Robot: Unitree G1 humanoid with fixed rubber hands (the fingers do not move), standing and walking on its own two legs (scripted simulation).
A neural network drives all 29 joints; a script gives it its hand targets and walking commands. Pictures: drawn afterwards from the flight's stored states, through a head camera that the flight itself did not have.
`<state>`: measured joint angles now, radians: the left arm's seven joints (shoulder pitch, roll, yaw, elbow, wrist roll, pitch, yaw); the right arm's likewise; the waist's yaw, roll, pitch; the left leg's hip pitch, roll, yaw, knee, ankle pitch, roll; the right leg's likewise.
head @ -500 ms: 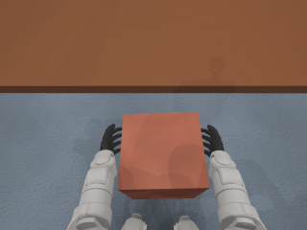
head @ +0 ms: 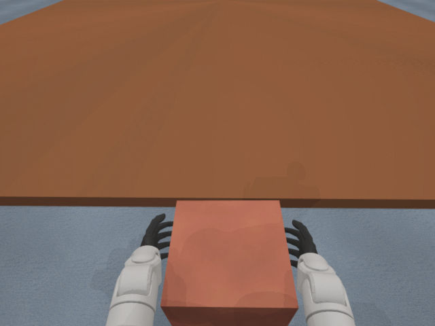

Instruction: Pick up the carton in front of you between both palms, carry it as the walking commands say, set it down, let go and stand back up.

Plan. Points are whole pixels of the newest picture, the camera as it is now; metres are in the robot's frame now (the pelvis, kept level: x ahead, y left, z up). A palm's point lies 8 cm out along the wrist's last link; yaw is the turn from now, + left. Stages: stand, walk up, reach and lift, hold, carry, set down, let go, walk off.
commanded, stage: reach and lift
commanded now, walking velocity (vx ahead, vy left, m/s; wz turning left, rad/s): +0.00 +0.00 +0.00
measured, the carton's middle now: (228, 273) +0.29 +0.00 -0.06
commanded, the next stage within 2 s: hold in 1.00 s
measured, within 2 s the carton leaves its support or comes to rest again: neither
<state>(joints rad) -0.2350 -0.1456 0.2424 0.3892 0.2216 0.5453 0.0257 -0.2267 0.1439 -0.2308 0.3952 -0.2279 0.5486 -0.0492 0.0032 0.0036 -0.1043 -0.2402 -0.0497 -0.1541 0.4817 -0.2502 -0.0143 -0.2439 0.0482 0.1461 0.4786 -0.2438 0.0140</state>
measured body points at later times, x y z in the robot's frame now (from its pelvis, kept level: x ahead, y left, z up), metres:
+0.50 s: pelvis -0.02 +0.00 +0.00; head -0.04 +0.00 +0.45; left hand +0.30 +0.15 +0.02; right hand +0.29 -0.15 +0.02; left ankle +0.00 +0.13 -0.74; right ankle +0.01 -0.13 -0.74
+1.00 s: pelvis +0.00 +0.00 +0.01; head -0.04 +0.00 +0.46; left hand +0.30 +0.15 +0.04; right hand +0.30 -0.15 +0.03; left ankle +0.00 +0.13 -0.74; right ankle +0.01 -0.13 -0.74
